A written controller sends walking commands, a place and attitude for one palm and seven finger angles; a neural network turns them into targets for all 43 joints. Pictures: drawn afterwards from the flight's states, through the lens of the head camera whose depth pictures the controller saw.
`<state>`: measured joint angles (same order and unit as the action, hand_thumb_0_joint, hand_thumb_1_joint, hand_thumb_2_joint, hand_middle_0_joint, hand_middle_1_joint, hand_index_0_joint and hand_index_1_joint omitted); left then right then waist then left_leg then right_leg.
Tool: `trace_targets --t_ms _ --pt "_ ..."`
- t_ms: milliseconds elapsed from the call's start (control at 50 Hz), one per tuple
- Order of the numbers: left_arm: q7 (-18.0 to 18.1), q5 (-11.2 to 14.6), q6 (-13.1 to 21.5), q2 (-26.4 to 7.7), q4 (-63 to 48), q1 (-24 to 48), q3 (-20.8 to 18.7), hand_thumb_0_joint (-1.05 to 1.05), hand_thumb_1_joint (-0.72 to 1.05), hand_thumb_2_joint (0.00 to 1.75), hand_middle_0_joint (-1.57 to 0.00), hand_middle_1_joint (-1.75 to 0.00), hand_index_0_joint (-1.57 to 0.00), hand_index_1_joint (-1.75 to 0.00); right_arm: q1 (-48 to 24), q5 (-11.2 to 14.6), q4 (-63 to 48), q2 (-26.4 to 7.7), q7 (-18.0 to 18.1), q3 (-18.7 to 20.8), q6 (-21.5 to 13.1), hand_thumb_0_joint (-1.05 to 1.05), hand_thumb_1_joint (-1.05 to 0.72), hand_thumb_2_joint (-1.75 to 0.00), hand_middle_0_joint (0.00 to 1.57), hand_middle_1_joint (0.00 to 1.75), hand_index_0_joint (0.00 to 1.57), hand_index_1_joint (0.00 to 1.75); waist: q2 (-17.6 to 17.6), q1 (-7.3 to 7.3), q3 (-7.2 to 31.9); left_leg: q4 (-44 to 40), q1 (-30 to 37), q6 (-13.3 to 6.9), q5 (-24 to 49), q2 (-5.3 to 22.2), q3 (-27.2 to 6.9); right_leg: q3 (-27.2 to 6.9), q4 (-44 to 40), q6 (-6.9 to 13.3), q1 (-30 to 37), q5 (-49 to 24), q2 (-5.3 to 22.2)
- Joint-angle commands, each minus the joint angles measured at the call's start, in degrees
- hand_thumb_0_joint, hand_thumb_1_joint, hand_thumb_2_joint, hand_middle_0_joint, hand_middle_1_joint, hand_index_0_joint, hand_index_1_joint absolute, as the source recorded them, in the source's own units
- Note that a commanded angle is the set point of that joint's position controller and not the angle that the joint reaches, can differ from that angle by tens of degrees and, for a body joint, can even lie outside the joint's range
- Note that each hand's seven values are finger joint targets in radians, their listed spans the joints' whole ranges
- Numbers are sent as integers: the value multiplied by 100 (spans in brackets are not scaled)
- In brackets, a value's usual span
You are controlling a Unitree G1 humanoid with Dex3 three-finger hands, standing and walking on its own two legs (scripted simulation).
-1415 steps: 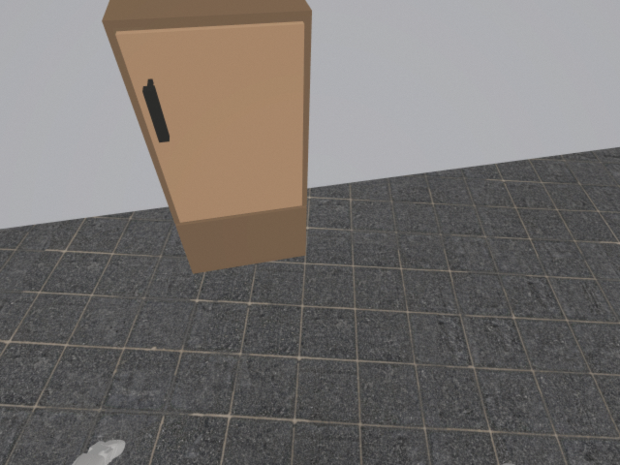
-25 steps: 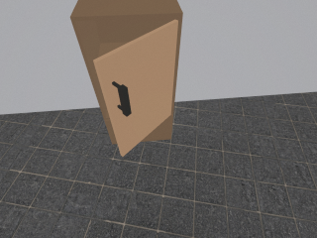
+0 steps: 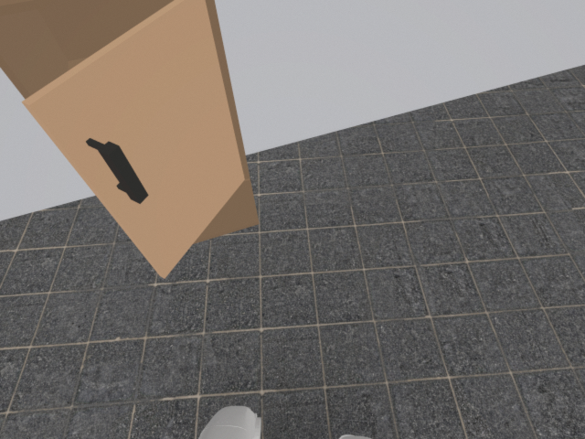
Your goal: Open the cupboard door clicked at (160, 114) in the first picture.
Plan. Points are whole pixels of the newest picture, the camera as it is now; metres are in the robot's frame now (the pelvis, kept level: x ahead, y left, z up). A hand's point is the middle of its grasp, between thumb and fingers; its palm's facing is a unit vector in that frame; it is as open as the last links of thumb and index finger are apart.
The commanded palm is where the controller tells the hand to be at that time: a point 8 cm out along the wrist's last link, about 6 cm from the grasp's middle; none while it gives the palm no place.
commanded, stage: walk to a spot facing it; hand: left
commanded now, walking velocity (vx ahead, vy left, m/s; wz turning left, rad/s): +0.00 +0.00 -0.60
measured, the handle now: (117, 170) +0.53 +0.38 -0.02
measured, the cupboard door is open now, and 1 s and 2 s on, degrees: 42 42 42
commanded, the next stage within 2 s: none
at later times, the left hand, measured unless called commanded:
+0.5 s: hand (152, 428) +0.13 +0.24 -0.17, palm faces -0.20 -0.95 -0.23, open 7.3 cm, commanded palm none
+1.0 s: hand (252, 372) +0.22 +0.09 -0.14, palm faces -0.55 -0.80 -0.24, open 7.3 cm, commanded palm none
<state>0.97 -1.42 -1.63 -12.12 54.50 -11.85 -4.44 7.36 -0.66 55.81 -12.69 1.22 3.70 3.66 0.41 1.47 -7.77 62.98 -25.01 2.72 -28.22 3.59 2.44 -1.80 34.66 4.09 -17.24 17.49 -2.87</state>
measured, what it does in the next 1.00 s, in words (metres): steps on the spot, turning right: left foot, then right foot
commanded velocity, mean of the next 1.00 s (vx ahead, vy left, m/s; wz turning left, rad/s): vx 0.09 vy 0.00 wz -0.60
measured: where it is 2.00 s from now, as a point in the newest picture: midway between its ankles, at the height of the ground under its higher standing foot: (404, 375)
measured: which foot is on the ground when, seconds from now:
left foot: up 0.00-0.36, down 0.38-0.76, up 0.78-1.00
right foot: down 0.00-0.38, up 0.40-0.74, down 0.76-1.00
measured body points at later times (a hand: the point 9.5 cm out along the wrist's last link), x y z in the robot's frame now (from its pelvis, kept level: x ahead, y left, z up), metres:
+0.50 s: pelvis +0.02 +0.04 +0.01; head +0.09 +0.06 +0.45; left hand +0.15 +0.29 -0.15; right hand +0.06 -0.22 -0.12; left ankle +0.05 +0.17 -0.73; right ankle -0.03 -0.08 -0.66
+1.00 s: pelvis +0.04 -0.03 +0.01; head +0.07 -0.06 +0.46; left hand +0.25 +0.14 -0.12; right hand -0.06 -0.27 -0.14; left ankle +0.15 +0.11 -0.65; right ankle -0.02 -0.08 -0.73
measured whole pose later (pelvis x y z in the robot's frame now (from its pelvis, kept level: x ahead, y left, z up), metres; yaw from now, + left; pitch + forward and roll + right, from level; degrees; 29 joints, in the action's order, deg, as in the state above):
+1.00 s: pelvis +0.04 -0.03 +0.01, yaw -35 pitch +1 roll +2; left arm -0.7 -1.0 0.5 -11.6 52.3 -12.3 -2.7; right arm 12.0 -1.3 53.2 -13.7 -0.8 3.7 2.3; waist 0.2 -0.8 -4.3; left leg 59.5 -30.0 5.0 -18.3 5.7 1.6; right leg -2.8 24.8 3.7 -11.0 14.5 -2.8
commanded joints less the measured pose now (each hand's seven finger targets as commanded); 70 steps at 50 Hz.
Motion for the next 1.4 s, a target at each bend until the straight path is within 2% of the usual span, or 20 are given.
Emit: trace_targets --t_ms 0,220,300,320,360,380,480,600,680,700,720,740,800,880,1060,1180,1200,1240,1260,1380 --pt "77 -8 147 -1122 -320 -424 -277 0 90 90 -20 -30 -20 -30 -130 4 -609 -330 25 104 -170 0 -90 -90 20 30 20 30 -196 32 1095 94 -622 96 469 -27 -386 -2047 -1297 747 1161 -2754 1492" --pt "55 -50 94 -1167 -424 -599 -337 0 90 90 -20 -30 -20 -30 -567 73 -977 -390 99 75 -273 0 -90 -90 20 30 20 30 -795 155 1155 -1503 -280 78 278 -292 -517 -2626 -1095 810 1315 -3410 1337" --pt "33 -12 50 -1177 -566 -108 -330 0 90 90 -20 -30 -20 -30 142 108 -836 -464 122 85 -331 0 -90 -90 20 30 20 30 -694 -245 1188 -3150 1163 7 1153 -381 -518 -2556 -814 390 300 -2701 999" --pt "24 22 33 -1055 -627 -9 -289 0 90 90 -20 -30 -20 -30 426 94 -741 -604 144 105 -378 0 -90 -90 20 30 20 30 -435 -373 1281 -3891 2084 -46 1559 -147 -607 -2266 -557 116 -372 -1926 684" --pt "-91 69 39 -657 -824 2 -186 0 90 90 -20 -30 -20 -30 730 -48 -820 -1479 192 245 -430 0 -90 -90 20 30 20 30 1786 -420 1177 -4928 2627 -1023 2123 2365 -3036 -463 1591 -549 -1891 1857 -317" --pt "-121 11 36 -853 -858 129 -195 0 90 90 -20 -30 -20 -30 627 -79 -897 -1398 193 186 -392 0 -90 -90 20 30 20 30 1133 -391 940 -4791 2007 -1348 2444 2525 -2863 -507 2386 -623 -1730 1711 56" --pt "-299 -18 -69 -670 -653 -150 -234 0 90 90 -20 -30 -20 -30 179 -119 -1038 -852 201 -27 -435 0 -90 -90 20 30 20 30 1149 40 799 -4339 1612 -878 3868 1229 -601 39 3478 -788 -1706 590 295" --pt "-351 26 -27 -462 -850 591 -43 0 90 90 -20 -30 -20 -30 1070 -123 -680 -1066 134 95 -413 0 -90 -90 20 30 20 30 1240 -411 1061 -3820 2333 -864 4966 1277 0 660 1381 -696 -1082 666 301" --pt "-335 31 32 -608 -750 308 -53 0 90 90 -20 -30 -20 -30 1051 -90 -658 -1208 74 161 -383 0 -90 -90 20 30 20 30 1249 -238 1117 -3268 2010 -621 4751 1379 223 831 -152 -460 52 26 183" --pt "-312 29 58 -771 -621 -116 -97 0 90 90 -20 -30 -20 -30 884 -48 -700 -1207 60 172 -379 0 -90 -90 20 30 20 30 947 37 1274 -2671 1516 -391 4218 1257 419 699 -844 -359 937 -861 284" --pt "-232 -35 117 -1355 -444 -689 -218 0 90 90 -20 -30 -20 -30 862 33 -828 -869 12 115 -369 0 -90 -90 20 30 20 30 -512 294 1712 -1480 254 -35 2377 782 913 -654 -1224 36 2369 -2104 1395" --pt "-144 -5 125 -1936 -288 -1103 -346 0 90 90 -20 -30 -20 -30 435 21 -1125 -503 3 -11 -349 0 -90 -90 20 30 20 30 -2019 549 1612 -36 -1087 175 -1113 -4 747 -2448 -1363 709 2630 -3670 2628" --pt "-7 47 94 -1365 -491 -352 -271 0 90 90 -20 -30 -20 -30 233 -20 -947 -711 -15 66 -287 0 -90 -90 20 30 20 30 -1393 272 896 539 -1517 110 9 409 -233 -2059 -1822 810 1704 -533 1979" --pt "-68 32 282 -1142 -515 -199 -179 0 90 90 -20 -30 -20 -30 326 -79 -772 -559 -148 100 -295 0 -90 -90 20 30 20 30 -680 3 774 -38 -948 221 900 276 -112 -1457 -1952 639 1103 -585 1482" --pt "-144 14 454 -1110 -367 -664 -215 0 90 90 -20 -30 -20 -30 -372 -50 -1105 -545 -197 141 -490 0 -90 -90 20 30 20 30 -766 118 318 -1210 -1350 215 1238 139 -261 -2106 -2266 881 1251 147 1498" --pt "-126 5 431 -1108 -319 -478 -260 0 90 90 -20 -30 -20 -30 99 -12 -1000 -516 -141 120 -690 0 -90 -90 20 30 20 30 -664 -184 596 -3155 888 80 1368 -266 -44 -1994 -1371 616 385 -709 1185" --pt "-135 29 434 -995 -386 -268 -249 0 90 90 -20 -30 -20 -30 857 -15 -763 -715 -61 151 -740 0 -90 -90 20 30 20 30 -347 -555 859 -3688 2123 4 1490 -190 -112 -1636 -752 405 -262 -842 835" --pt "-239 117 452 -391 -534 -499 -106 0 90 90 -20 -30 -20 -30 2355 -183 -463 -1726 40 331 -797 0 -90 -90 20 30 20 30 2204 -979 1777 -4893 3901 -880 -188 2518 -3400 -48 2758 -217 -2190 1680 -338" --pt "-252 45 463 -585 -573 -208 -130 0 90 90 -20 -30 -20 -30 2179 -166 -510 -1578 59 256 -727 0 -90 -90 20 30 20 30 1272 -926 1335 -5185 3212 -1149 -506 2690 -3737 -419 3502 -173 -2361 1416 121" --pt "-442 -67 270 -195 -342 -302 -87 0 90 90 -20 -30 -20 -30 1304 -91 -515 -509 71 -73 -888 0 -90 -90 20 30 20 30 911 -155 615 -4878 2049 -550 2964 1374 -284 167 3758 -403 -2280 -399 711"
